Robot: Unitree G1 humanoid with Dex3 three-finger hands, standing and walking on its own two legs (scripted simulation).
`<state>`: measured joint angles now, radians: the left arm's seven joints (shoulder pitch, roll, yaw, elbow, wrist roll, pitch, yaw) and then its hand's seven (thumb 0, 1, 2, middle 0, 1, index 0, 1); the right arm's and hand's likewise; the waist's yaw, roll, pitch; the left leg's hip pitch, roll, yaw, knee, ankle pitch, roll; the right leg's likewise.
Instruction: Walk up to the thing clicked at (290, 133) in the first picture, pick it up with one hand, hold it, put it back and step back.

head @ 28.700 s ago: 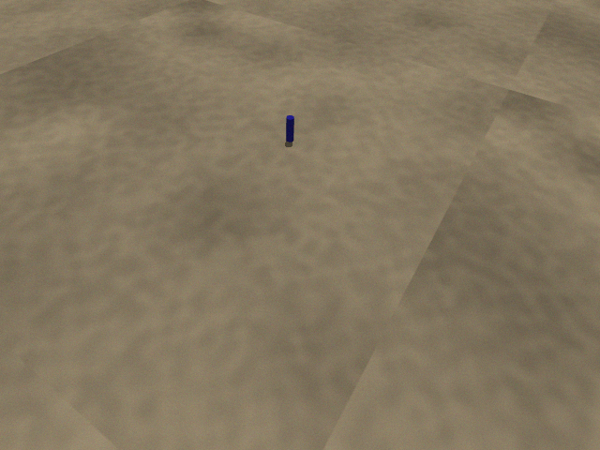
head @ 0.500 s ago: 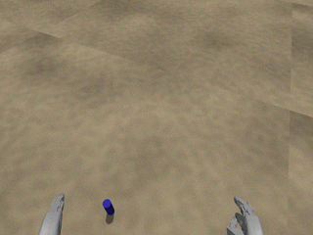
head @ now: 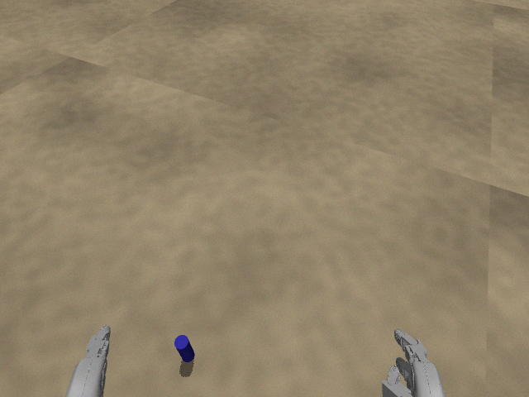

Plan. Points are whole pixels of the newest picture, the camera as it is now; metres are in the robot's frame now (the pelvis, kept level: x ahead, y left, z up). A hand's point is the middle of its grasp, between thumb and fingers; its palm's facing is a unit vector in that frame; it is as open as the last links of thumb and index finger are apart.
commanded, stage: home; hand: left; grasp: from the side
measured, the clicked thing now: (185, 349) +0.39 +0.23 -0.65
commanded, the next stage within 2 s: stand in 0.62 s
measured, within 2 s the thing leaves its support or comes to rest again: neither
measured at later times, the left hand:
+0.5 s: hand (130, 389) +0.17 +0.19 -0.06, palm faces +0.11 -0.95 -0.28, open 17.5 cm
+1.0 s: hand (126, 391) +0.16 +0.19 -0.06, palm faces +0.11 -0.95 -0.28, open 13.6 cm
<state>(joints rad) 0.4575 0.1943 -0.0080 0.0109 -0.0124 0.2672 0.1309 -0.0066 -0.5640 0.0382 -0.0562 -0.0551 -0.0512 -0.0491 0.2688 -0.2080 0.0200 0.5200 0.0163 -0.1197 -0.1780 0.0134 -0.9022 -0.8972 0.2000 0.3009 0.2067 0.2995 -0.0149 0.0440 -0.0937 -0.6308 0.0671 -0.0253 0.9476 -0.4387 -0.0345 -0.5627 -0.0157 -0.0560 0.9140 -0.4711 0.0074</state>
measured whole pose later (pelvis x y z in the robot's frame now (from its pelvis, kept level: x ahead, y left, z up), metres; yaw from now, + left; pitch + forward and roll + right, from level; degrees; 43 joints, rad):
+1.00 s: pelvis +0.00 +0.01 +0.00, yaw +0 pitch +6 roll -2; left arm 0.45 0.19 -0.01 0.03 -0.01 0.27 0.13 0.00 -0.04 0.53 -0.18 -0.25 -0.18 -0.25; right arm 0.27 -0.20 0.02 0.53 0.01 -0.13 -0.18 0.01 -0.90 -0.90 0.20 0.30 0.21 0.30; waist -0.01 0.04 -0.09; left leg -0.61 0.06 -0.02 0.94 -0.44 -0.02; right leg -0.54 -0.02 -0.05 0.89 -0.46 0.02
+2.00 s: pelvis -0.01 +0.02 +0.06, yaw +0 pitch -4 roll +0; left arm 0.14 0.33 0.00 1.16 0.03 -0.01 0.01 0.01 0.91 0.90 -0.21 -0.30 -0.20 -0.30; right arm 0.12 -0.32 -0.02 1.15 -0.02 0.00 0.00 0.01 -0.91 -0.90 0.20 0.30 0.21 0.30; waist 0.01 0.01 0.06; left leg -0.15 0.01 0.02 0.37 -0.16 0.00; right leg -0.10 -0.06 -0.03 0.36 -0.19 0.04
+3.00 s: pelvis +0.01 +0.01 +0.06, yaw -1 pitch -2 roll +0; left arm 0.12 0.33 0.01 1.16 0.02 -0.01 0.00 0.01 0.91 0.90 -0.21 -0.30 -0.20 -0.30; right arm 0.11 -0.34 -0.01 1.16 -0.01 -0.01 0.01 0.01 -0.91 -0.90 0.20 0.30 0.21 0.30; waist 0.00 0.01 0.05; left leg -0.13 0.02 0.03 0.33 -0.16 -0.01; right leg -0.08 -0.05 -0.03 0.32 -0.19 0.03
